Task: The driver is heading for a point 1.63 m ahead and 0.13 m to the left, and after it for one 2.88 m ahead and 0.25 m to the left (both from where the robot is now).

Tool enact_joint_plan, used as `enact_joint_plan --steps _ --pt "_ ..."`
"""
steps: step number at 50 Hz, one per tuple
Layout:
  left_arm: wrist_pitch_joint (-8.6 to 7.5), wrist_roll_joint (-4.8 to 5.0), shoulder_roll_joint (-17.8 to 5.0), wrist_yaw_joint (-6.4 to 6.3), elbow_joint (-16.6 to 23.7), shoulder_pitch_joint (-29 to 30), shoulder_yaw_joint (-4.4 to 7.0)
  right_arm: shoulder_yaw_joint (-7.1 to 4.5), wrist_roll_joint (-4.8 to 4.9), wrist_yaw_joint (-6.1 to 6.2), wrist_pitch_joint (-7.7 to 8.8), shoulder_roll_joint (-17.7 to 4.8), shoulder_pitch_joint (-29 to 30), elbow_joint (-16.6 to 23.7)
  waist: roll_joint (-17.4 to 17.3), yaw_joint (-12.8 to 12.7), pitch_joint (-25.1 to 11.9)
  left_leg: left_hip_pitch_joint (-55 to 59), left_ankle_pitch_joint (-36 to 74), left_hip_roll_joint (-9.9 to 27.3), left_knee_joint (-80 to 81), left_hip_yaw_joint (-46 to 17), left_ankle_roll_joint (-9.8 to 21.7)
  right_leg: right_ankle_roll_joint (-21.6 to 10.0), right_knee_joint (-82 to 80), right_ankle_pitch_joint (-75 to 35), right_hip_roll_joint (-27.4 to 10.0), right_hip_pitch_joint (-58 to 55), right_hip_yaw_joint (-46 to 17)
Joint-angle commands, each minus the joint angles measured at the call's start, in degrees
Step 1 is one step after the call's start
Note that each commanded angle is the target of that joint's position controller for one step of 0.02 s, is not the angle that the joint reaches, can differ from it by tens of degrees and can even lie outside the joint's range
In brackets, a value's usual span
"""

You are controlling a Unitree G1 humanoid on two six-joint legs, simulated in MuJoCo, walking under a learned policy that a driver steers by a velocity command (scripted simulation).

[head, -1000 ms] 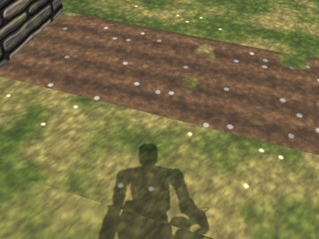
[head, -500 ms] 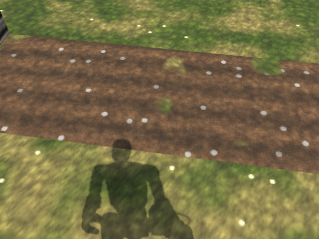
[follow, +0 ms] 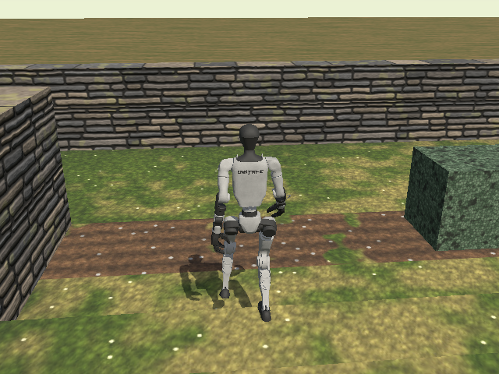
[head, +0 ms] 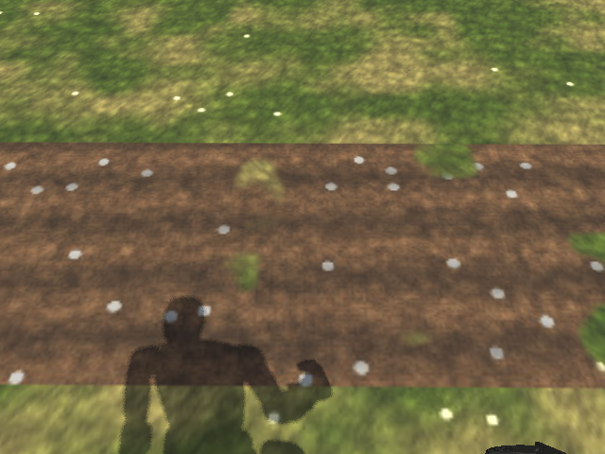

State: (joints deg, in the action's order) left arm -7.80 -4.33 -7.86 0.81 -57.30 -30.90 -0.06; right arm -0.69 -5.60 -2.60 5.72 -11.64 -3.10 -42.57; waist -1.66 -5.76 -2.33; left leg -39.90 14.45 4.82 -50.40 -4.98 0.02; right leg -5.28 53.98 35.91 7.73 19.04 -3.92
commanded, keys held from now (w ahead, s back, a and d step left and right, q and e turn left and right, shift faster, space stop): w+e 0.08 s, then w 0.44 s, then w+q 0.48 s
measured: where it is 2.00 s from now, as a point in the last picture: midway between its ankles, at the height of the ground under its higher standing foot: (334, 302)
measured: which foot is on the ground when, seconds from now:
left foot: up 0.00-0.12, down 0.14-0.56, up 0.58-1.00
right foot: down 0.00-0.14, up 0.16-0.52, down 0.54-1.00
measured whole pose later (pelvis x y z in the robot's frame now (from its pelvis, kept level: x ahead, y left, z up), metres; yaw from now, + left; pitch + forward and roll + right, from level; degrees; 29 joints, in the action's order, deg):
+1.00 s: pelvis +0.52 -0.08 -0.11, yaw +4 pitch +3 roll -1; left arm -4.7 -0.2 -11.7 -2.2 -56.6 -20.7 4.1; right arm -4.5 1.2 -1.4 1.6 -13.1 -3.2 -48.6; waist -2.4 -3.1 -1.0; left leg -40.4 5.0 2.4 -40.4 -2.0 3.9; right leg -2.0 13.2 18.6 1.8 -2.4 13.1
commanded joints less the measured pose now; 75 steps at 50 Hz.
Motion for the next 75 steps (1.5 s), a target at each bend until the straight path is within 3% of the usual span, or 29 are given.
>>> enact_joint_plan --steps 1,2,3,5,7,8,10,11,12,14,16,21,25,27,29,31,35,44,50,55,56,57,58,59,60,62,65,70,75 --pt "-1.81 -0.03 -10.7 0.41 5.9 5.1 1.13 1.31 1.46 -0.65 -2.04 -0.5 -8.1 0.8 0.9 6.1 7.3 36.3 9.2 -2.2 9.2 8.7 -3.8 -6.9 -11.1 5.5 -4.0 38.8 -8.7" --pt "0.85 9.26 -11.8 -3.28 6.4 7.6 3.48 -1.66 10.37 1.79 -0.61 -5.7 3.8 6.0 0.1 4.2 7.3 27.7 3.4 -6.2 18.5 3.8 -3.4 -7.5 -12.7 -5.5 -7.2 27.1 -16.0" --pt "2.22 9.13 -10.9 -4.61 5.6 4.6 3.49 -1.21 11.27 2.41 0.31 -5.5 7.1 6.9 1.8 1.5 8.1 23.5 3.9 -3.6 27.6 -0.5 -1.9 -6.1 -6.5 -3.3 -7.2 16.7 -19.5" --pt "5.31 7.50 -8.3 -5.61 4.4 0.2 3.81 -1.79 9.14 1.36 1.77 -5.2 2.1 4.0 4.0 0.2 4.7 21.0 18.0 -0.1 44.1 -0.6 -0.6 -4.5 7.5 -6.2 -5.4 -1.5 -16.1" --pt "6.18 5.58 -4.8 -3.69 3.3 -0.9 3.57 -3.54 6.79 0.30 0.98 -5.4 -21.8 -4.6 2.3 8.7 -2.3 48.6 19.8 4.4 30.4 -1.1 2.1 -2.7 33.1 1.8 -1.3 15.4 -10.6" --pt "5.37 7.25 0.1 -2.09 3.3 -7.6 2.24 -3.82 5.91 -0.13 1.21 -7.4 -31.7 -8.3 -8.8 9.5 -10.4 72.4 27.6 12.1 11.2 -3.9 5.8 -0.5 55.5 17.7 0.7 36.5 -8.9" --pt "2.83 9.96 -4.5 -1.96 10.4 -2.1 1.45 -6.91 8.86 0.02 -0.14 -16.4 -32.8 -11.1 -17.3 10.2 -15.1 73.0 -24.1 24.4 22.4 -28.6 20.4 1.6 71.3 5.4 -6.0 57.3 -4.8" --pt "3.08 9.34 -6.3 -3.21 12.5 9.0 2.22 -5.40 7.24 1.41 -0.99 -9.9 -27.5 -10.8 -2.6 10.1 -8.7 60.5 -49.8 22.7 34.5 -31.7 18.3 1.6 67.5 -4.6 -8.4 58.4 -1.2" --pt "3.24 9.70 -8.4 -4.22 13.8 15.6 3.28 -4.03 5.46 2.80 -0.10 -7.1 -20.6 -9.3 -3.3 8.8 -3.0 51.5 -48.7 23.7 37.1 -33.2 17.6 1.4 54.2 -15.2 -9.8 56.5 -6.4" --pt "4.83 6.59 -6.6 -3.66 13.7 17.2 3.13 -1.22 5.09 3.08 0.84 -1.7 -9.7 -9.4 0.1 1.8 10.2 21.0 -34.4 15.2 38.0 -17.5 12.6 3.2 34.0 -21.8 -12.7 42.3 -9.2" --pt "4.39 4.03 -6.1 -3.09 13.0 14.2 3.66 -2.29 4.15 3.44 0.24 -5.7 -7.2 -8.9 -4.6 0.6 6.8 8.5 -21.8 5.5 39.6 -2.2 11.1 5.8 13.6 -32.3 -12.7 22.6 -0.8" --pt "4.50 5.67 -4.9 -1.01 16.3 24.6 2.65 -4.02 8.31 4.84 -0.22 -10.4 -14.1 -11.3 -3.3 4.9 2.7 21.1 -21.1 9.0 40.8 -1.6 10.8 5.8 -12.5 -37.5 -12.6 13.3 0.9" --pt "4.12 5.51 -8.1 -0.11 18.0 29.2 3.62 -5.02 7.84 3.78 -1.78 -11.1 -18.9 -12.7 -1.6 7.2 4.8 29.6 -24.7 11.0 35.8 -2.8 9.1 2.6 -21.7 -28.2 -10.8 11.8 4.0" --pt "3.87 5.14 -11.8 -0.54 15.0 19.1 5.68 -4.43 7.31 3.28 -2.25 -9.7 -19.6 -12.8 0.0 2.6 -0.8 27.2 -11.4 6.2 21.4 0.8 6.6 0.3 -24.3 -26.5 -8.7 -4.9 5.0" --pt "3.69 4.89 -21.2 -0.45 10.9 2.2 8.13 -1.69 6.72 2.74 -0.11 -1.7 -21.9 -10.0 23.4 -0.9 -16.5 -5.0 -44.6 -6.7 -18.4 4.2 1.5 -10.7 -32.7 -22.8 -30.8 -37.9 -32.5" --pt "2.94 4.31 -14.9 -0.26 11.2 5.5 6.23 -4.18 8.42 3.15 0.78 -9.2 -15.0 -9.6 11.2 -0.8 -8.5 -13.9 -38.8 -4.0 -26.8 -3.9 3.4 -7.8 -34.8 -22.9 -29.2 -30.1 -25.5" --pt "2.04 3.47 -9.1 -0.15 11.6 18.0 4.90 -4.72 7.37 3.96 -2.19 -6.4 -13.5 -9.7 8.1 6.5 -2.2 -2.8 -25.3 1.2 -17.1 -2.6 3.3 -3.4 -41.3 -36.1 -22.6 -11.8 -7.5" --pt "1.51 3.64 -10.9 -2.74 5.6 14.2 5.35 -4.64 6.83 2.19 -2.85 -4.3 -1.5 -4.9 4.9 5.2 2.8 -3.3 -6.1 -1.6 4.2 -1.0 3.1 -0.6 -45.3 -44.6 -20.9 -13.2 8.9" --pt "3.18 4.46 -12.6 -3.48 2.1 8.6 6.04 -3.57 6.94 0.26 -3.38 -2.8 8.6 0.2 4.4 2.1 7.3 -6.6 -12.7 -2.0 11.9 5.0 4.6 -0.4 -41.8 -53.4 -24.2 -24.9 13.0" --pt "4.23 5.29 -17.3 -3.68 3.5 12.2 7.11 -5.87 7.25 -1.24 -3.30 -7.5 -2.3 0.3 9.1 10.1 -0.8 17.1 -25.9 -9.6 16.1 13.1 9.9 0.4 -18.8 -88.7 -23.7 -24.5 16.3" --pt "4.05 5.64 -17.6 -3.59 4.2 14.2 7.09 -7.74 7.16 -0.53 -3.41 -11.2 -12.3 -2.2 7.5 15.4 -5.6 33.6 -20.5 -9.5 21.8 9.5 12.5 2.3 -5.1 -80.7 -21.3 -16.0 17.0" --pt "3.05 3.30 -12.7 -2.81 5.8 11.9 5.77 -9.00 7.32 0.70 -3.77 -16.6 -17.8 -3.8 -5.1 13.7 -11.1 54.5 -13.4 3.5 19.0 -10.7 18.4 4.7 15.2 -33.2 -15.1 5.9 15.7" --pt "0.20 4.59 -8.8 -1.10 9.0 10.8 3.96 -8.47 6.58 0.76 -3.20 -18.4 -18.6 -2.5 -11.3 10.5 -19.0 67.1 -24.6 14.8 30.3 -42.1 28.9 5.7 29.8 -0.9 -4.4 24.0 3.3" --pt "-1.89 6.86 -13.8 -0.11 10.2 19.1 5.42 -7.37 5.82 1.25 -3.16 -13.9 -20.0 -2.9 -4.6 13.9 -14.9 65.2 -25.9 12.4 33.6 -36.1 24.7 4.0 30.2 -5.4 -7.9 30.9 -2.6" --pt "-2.37 7.37 -14.0 -0.08 11.4 22.3 5.41 -6.52 6.32 1.46 -2.59 -10.6 -15.2 -2.2 -2.1 12.0 -7.6 56.9 -22.0 10.2 34.0 -27.2 21.7 3.1 24.6 -11.1 -10.4 31.5 -1.9" --pt "-1.30 4.94 -13.4 -1.36 10.7 21.4 6.00 -5.40 6.92 1.64 -1.71 -7.6 -7.7 -0.4 2.9 6.5 -2.2 39.9 -10.8 6.0 35.5 -17.4 18.7 4.8 14.9 -16.4 -14.0 22.2 -1.2" --pt "0.70 4.03 -11.7 -1.81 12.5 21.9 6.04 -5.38 6.93 2.45 -1.47 -9.2 -8.0 0.0 1.8 4.2 -0.5 29.8 -6.4 3.6 37.4 -13.5 18.1 7.7 6.8 -19.2 -14.1 17.0 0.6" --pt "0.95 3.88 -8.7 -1.49 16.0 32.7 4.31 -6.21 7.16 3.37 -2.14 -11.7 -12.5 -0.5 -2.4 8.2 1.2 22.7 -9.3 -1.7 36.1 -7.7 13.6 8.4 -17.5 -38.3 -9.3 10.0 3.2" --pt "0.29 4.80 -11.9 -0.03 18.2 36.3 4.53 -5.54 7.22 3.32 -2.11 -9.8 -17.8 -3.1 -4.4 10.1 1.7 31.5 -17.0 3.3 32.2 -13.7 12.2 5.7 -25.2 -39.5 -9.2 9.2 1.1"
Velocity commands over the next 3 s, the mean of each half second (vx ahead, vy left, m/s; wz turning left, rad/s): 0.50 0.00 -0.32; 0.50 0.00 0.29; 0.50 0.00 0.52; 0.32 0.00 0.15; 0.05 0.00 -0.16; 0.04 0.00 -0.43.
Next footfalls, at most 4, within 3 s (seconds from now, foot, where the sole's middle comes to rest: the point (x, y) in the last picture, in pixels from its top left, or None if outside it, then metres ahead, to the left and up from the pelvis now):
0.14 left None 0.25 0.14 -0.89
0.54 right None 0.43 -0.16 -0.89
1.12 left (328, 398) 0.73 0.04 -0.89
1.58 right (374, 299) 1.05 -0.07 -0.89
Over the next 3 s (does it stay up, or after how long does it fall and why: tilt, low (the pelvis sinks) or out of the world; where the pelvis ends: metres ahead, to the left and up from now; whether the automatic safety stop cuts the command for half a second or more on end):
stays up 1.01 -0.02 -0.11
